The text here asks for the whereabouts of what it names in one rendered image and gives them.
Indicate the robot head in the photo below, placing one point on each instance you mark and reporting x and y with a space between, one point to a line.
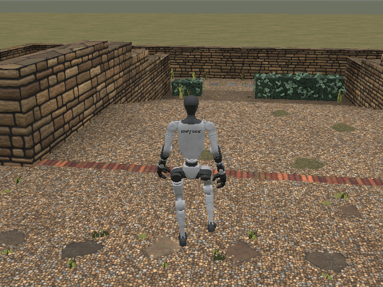
191 103

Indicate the right robot hand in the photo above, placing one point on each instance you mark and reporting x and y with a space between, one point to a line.
222 179

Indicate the robot right shin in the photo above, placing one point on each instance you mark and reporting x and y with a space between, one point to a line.
209 200

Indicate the left robot hand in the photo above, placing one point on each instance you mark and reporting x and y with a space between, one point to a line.
160 170

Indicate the robot right upper arm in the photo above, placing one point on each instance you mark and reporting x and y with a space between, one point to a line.
209 126

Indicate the right robot forearm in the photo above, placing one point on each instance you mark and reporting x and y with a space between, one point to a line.
219 162

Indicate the robot left upper arm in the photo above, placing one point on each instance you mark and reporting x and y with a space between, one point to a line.
172 126

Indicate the left robot forearm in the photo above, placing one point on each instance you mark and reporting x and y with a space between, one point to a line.
163 158

